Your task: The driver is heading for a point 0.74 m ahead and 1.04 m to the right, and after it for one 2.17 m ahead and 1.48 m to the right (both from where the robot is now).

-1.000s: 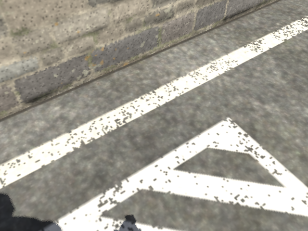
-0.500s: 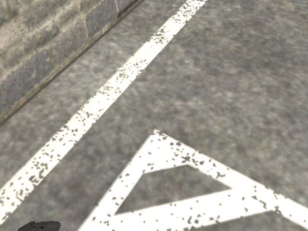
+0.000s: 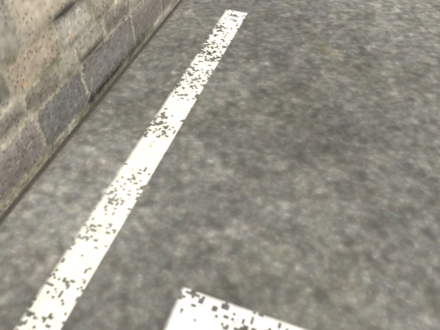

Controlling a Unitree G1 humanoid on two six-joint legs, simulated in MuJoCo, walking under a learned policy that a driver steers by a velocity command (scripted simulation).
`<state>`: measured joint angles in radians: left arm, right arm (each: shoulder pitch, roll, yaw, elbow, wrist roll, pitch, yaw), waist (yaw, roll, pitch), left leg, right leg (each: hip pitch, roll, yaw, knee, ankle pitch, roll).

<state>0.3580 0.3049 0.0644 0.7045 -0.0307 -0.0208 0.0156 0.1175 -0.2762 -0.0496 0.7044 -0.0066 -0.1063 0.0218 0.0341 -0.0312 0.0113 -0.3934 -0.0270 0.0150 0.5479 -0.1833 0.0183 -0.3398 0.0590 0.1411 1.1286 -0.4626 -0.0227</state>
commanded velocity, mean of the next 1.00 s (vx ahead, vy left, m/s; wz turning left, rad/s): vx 0.50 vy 0.00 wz -0.54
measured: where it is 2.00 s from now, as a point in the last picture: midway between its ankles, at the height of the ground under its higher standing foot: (363, 200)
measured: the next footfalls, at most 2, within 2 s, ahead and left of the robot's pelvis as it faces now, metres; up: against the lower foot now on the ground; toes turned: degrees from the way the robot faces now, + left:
right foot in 0.42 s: +0.36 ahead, -0.18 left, +0.00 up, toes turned -18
left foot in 0.92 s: +0.70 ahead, -0.11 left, +0.00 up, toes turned -32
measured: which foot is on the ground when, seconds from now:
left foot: down 0.00-0.42, up 0.44-0.90, down 0.92-1.00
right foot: up 0.00-0.40, down 0.42-0.94, up 0.96-1.00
